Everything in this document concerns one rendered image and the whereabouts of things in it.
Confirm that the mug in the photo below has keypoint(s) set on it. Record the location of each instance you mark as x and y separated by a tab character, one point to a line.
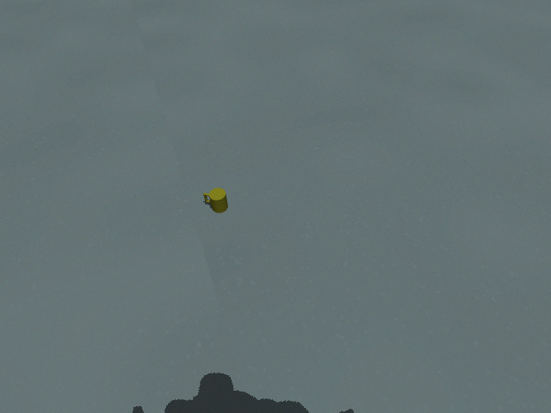
217	199

